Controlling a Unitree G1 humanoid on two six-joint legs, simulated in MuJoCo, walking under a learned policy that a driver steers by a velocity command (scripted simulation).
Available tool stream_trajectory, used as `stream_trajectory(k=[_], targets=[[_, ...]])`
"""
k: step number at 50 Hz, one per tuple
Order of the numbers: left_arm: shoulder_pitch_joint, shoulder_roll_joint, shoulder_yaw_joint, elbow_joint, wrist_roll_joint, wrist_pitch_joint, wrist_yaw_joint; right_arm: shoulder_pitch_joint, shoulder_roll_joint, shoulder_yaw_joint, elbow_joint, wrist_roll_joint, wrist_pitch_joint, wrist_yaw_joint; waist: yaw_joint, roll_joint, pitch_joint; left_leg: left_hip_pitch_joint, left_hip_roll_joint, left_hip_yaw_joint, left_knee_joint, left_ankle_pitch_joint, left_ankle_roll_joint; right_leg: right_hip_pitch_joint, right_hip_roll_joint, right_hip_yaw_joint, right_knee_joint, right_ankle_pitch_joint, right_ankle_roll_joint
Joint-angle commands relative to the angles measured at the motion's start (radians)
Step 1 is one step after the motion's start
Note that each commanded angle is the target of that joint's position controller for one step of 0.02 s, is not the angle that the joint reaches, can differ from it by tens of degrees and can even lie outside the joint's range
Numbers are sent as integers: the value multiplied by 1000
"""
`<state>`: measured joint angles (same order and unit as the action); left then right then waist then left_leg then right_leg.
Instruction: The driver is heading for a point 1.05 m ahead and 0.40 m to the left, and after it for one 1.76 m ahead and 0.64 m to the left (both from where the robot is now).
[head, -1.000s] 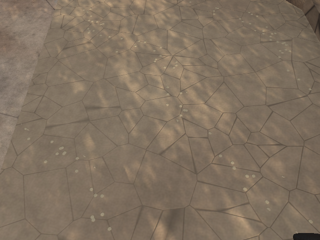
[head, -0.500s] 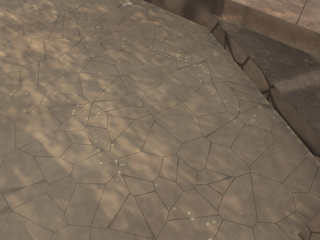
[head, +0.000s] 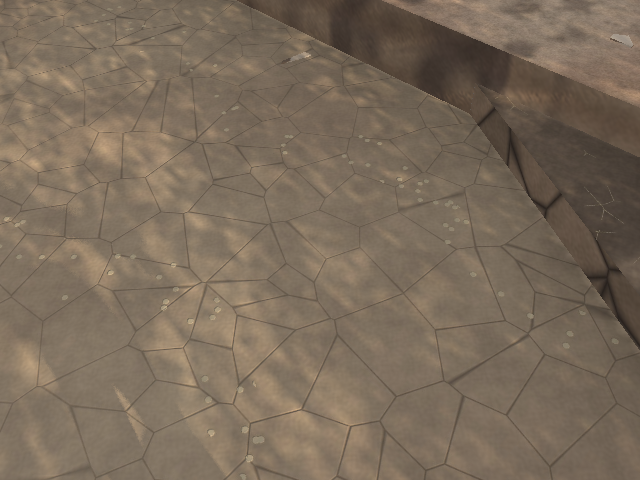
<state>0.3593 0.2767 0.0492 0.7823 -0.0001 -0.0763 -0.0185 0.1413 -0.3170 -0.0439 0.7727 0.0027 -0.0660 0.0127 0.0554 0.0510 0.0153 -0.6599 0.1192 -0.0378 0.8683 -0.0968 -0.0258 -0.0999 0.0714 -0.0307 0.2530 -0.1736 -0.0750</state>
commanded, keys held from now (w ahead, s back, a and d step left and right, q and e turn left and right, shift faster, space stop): w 0.50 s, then w+q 0.50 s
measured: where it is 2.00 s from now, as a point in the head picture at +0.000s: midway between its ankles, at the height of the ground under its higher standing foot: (264, 266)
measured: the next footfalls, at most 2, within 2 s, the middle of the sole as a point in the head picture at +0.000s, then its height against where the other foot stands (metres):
left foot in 0.24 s outside the picture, level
right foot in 0.76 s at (410, 431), level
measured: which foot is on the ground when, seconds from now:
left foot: up 0.00-0.22, down 0.24-0.76, up 0.78-1.00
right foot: down 0.00-0.26, up 0.28-0.74, down 0.76-1.00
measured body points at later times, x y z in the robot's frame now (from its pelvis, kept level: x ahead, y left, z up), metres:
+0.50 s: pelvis +0.28 +0.06 +0.00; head +0.31 +0.07 +0.45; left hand +0.42 +0.34 -0.11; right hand +0.34 -0.22 -0.12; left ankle +0.28 +0.15 -0.75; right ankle +0.36 -0.11 -0.68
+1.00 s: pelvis +0.55 +0.00 +0.00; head +0.57 +0.00 +0.45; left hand +0.55 +0.29 -0.12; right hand +0.73 -0.25 -0.12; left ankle +0.57 +0.17 -0.67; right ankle +0.56 -0.10 -0.75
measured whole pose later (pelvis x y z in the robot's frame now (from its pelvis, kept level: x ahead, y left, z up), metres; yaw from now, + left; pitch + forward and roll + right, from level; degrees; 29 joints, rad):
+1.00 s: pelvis +0.55 +0.00 +0.00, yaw +13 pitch +0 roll -2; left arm 0.27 0.26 0.06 0.86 0.01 -0.10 -0.01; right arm 0.23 -0.32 -0.08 0.79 0.03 -0.02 -0.01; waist 0.04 0.06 0.03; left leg -0.61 0.10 -0.06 1.05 -0.23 0.00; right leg -0.13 0.01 -0.14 0.31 -0.18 -0.03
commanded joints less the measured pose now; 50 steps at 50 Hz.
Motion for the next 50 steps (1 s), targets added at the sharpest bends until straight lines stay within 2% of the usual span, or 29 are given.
stream_trajectory(k=[1,5,8,10,11,12,13,14,15,16,17,18,19,22,27,31,33,35,36,37,38,39,40,41,42,43,44,46,50], targets=[[-45,162,38,-54,-6,-17,13,-64,-25,1,-65,1,-14,9,-16,-98,35,20,-8,5,-173,173,-2,-41,-245,135,-133,210,-139],[40,180,41,2,-15,-5,17,-188,-26,6,-105,11,-25,28,27,-91,63,26,-39,18,-302,212,18,48,-279,129,-109,198,-131],[67,187,45,34,-18,13,23,-222,-40,4,-129,11,-31,44,19,-102,63,11,-54,16,-357,116,55,161,-321,143,-44,284,-112],[57,200,49,42,-17,24,28,-170,-64,-6,-120,9,-33,46,-19,-127,23,110,-87,46,-375,38,84,200,-322,137,34,473,-91],[38,205,49,42,-16,30,31,-80,-89,-21,-95,7,-34,41,-74,-134,-36,249,-120,79,-397,35,107,191,-296,111,142,640,-73],[34,186,39,36,-10,34,34,74,-137,-45,-51,4,-33,31,-144,-119,-144,487,-110,71,-386,74,142,110,-246,73,326,667,-43],[74,130,16,9,16,26,36,240,-221,-66,-23,-7,-27,21,-178,15,-306,843,101,-172,-322,130,228,-154,-170,33,656,348,-2],[181,24,-13,14,4,5,24,281,-237,-70,-2,2,-21,26,-130,240,-420,1095,273,-627,-466,-137,362,-502,0,82,941,-381,53],[82,140,13,14,-23,-12,18,267,-147,-46,-6,16,-19,23,-174,123,-337,1041,244,-640,-545,-290,320,-611,-51,178,1030,-408,40],[-18,174,24,-22,-44,-22,15,187,-124,-37,-16,14,-19,19,-158,81,-184,900,216,-502,-575,-264,282,-664,-102,142,1020,-314,31],[-67,163,22,-30,-36,-25,19,125,-106,-31,-25,5,-19,18,-130,5,-100,756,180,-404,-604,-160,267,-634,-147,113,977,-227,35],[-76,150,25,-32,-20,-22,22,85,-85,-26,-29,-5,-22,20,-98,0,-53,647,149,-333,-631,-65,264,-592,-176,110,921,-171,43],[-51,133,25,-24,-15,-13,22,65,-67,-21,-31,-16,-27,21,-67,23,-50,580,123,-283,-658,-8,259,-526,-198,117,894,-135,49],[-41,86,17,-19,-9,12,26,64,-79,-26,-10,-5,-41,20,-39,28,-25,490,105,-184,-724,85,279,-496,-214,98,807,-90,77],[-231,60,5,-74,2,2,19,132,-118,-37,29,5,-30,-1,-88,-2,30,482,53,-75,-754,134,246,-516,-195,74,486,180,102],[-361,62,0,-108,-10,-16,1,217,-144,-45,66,21,-13,-11,-130,-1,47,521,67,-95,-715,84,233,-456,-143,66,312,264,111],[-385,83,6,-120,-13,-25,-8,229,-147,-49,74,26,-3,-18,-120,11,46,571,94,-134,-670,65,218,-438,-136,90,256,232,99],[-350,113,17,-111,-13,-33,-11,223,-156,-56,77,25,7,-24,-89,31,29,603,115,-173,-614,80,199,-369,-127,92,228,162,80],[-291,129,26,-95,-13,-36,-8,211,-154,-56,76,24,12,-25,-50,37,2,596,102,-171,-552,131,183,-279,-116,76,204,132,64],[-169,169,48,-59,-9,-39,0,215,-125,-46,73,17,13,-24,5,21,-77,559,46,-139,-408,195,156,-95,-116,66,191,114,34],[-7,233,67,-39,9,-39,9,215,-57,-21,45,-3,13,-22,69,-72,-233,408,-29,-89,-121,30,118,178,-273,210,230,101,-25],[50,312,87,-15,12,-22,9,337,39,5,15,13,-4,-20,16,-364,-361,43,-171,8,212,-436,56,484,-494,623,136,-114,-163],[43,211,62,-25,8,-20,6,309,-58,-16,32,34,-12,-20,45,-298,-328,-59,-125,-97,357,-491,54,439,-480,717,57,-276,-160],[-18,156,45,-31,3,-22,8,231,-119,-36,13,48,-14,-21,44,-228,-193,-109,-84,-96,390,-405,62,326,-451,568,39,-276,-118],[-80,130,35,-35,4,-24,8,192,-112,-39,8,42,-10,-26,19,-173,-127,-83,-44,-76,375,-323,57,213,-414,458,17,-181,-96],[-126,98,28,-29,6,-26,6,172,-102,-43,4,29,-3,-27,-2,-161,-70,-59,-19,-75,332,-264,51,122,-379,367,-13,-94,-89],[-154,86,25,-25,13,-31,7,181,-84,-46,2,28,8,-24,-29,-184,-46,-7,6,-79,304,-221,47,53,-357,294,-43,-34,-81],[-176,84,29,-12,13,-42,10,178,-45,-43,-7,32,30,-20,-48,-171,-18,24,20,-65,272,-181,38,-7,-343,197,-91,49,-91],[-165,124,45,24,14,-48,19,107,-24,-41,-51,22,50,-14,-48,-118,24,-29,26,-65,123,-45,20,-6,-347,63,-136,156,-110]])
